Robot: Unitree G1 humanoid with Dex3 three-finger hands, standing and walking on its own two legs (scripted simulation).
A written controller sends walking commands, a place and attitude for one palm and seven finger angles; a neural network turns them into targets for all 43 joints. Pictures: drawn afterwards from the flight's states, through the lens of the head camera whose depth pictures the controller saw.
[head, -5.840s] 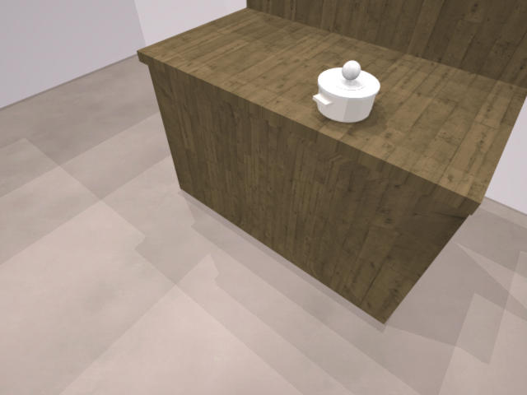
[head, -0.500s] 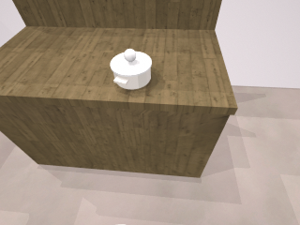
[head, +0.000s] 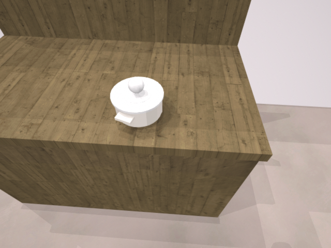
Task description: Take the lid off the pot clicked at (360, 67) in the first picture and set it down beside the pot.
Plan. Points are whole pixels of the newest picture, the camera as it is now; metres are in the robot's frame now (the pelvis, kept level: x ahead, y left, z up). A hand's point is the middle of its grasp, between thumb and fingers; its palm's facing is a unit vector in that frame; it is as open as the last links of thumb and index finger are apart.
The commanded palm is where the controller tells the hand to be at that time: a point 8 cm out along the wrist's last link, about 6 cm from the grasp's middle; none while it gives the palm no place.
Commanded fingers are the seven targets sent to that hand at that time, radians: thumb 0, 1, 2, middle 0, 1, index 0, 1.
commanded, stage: come to a stop and stand still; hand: left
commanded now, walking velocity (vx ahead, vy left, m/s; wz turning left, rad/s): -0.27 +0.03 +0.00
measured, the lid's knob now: (136, 84) +0.54 +0.12 +0.09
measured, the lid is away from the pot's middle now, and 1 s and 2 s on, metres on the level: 0.00 0.00 0.00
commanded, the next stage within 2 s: look again from close up in 1.44 s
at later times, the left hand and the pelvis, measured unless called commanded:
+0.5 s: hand out of the picture +0.07 +0.22 -0.19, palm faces +0.06 -0.97 -0.22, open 7.4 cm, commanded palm none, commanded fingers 0.00 0.90 0.90 -0.20 -0.30 -0.20 -0.30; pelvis +0.00 +0.02 -0.01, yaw +1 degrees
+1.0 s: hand out of the picture +0.02 +0.17 -0.18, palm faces +0.01 -0.98 -0.20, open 7.4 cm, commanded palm none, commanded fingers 0.00 0.90 0.90 -0.20 -0.30 -0.20 -0.30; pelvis +0.01 +0.00 -0.01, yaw +0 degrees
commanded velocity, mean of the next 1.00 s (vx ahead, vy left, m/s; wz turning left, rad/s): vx -0.03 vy -0.02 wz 0.00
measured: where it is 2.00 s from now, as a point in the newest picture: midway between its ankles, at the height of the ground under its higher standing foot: outside the picture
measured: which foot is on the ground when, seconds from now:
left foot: down 0.00-0.12, up 0.14-0.46, down 0.48-1.00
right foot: up 0.00-0.04, down 0.06-0.48, up 0.50-0.80, down 0.82-1.00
